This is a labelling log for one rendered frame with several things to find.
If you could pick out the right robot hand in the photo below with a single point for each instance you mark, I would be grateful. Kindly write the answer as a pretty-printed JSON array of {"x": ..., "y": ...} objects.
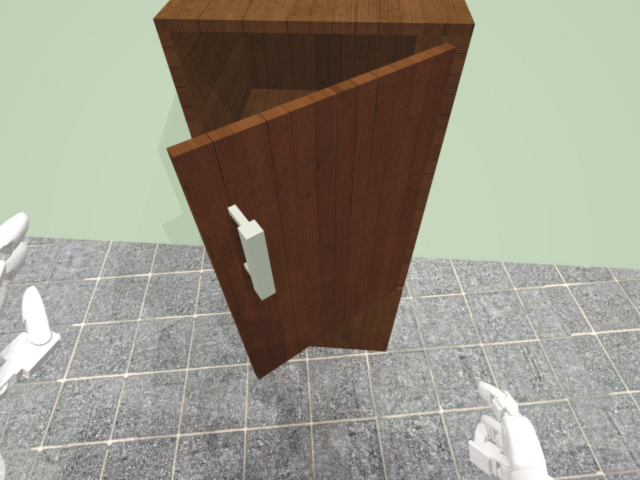
[{"x": 517, "y": 445}]

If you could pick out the handle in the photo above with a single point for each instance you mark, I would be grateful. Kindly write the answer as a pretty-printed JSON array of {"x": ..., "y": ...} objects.
[{"x": 256, "y": 253}]

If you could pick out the cupboard door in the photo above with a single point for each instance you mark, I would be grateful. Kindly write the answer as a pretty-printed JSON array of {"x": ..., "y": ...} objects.
[{"x": 333, "y": 179}]

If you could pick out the left robot hand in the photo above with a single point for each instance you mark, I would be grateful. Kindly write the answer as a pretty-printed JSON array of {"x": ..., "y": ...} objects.
[{"x": 28, "y": 351}]

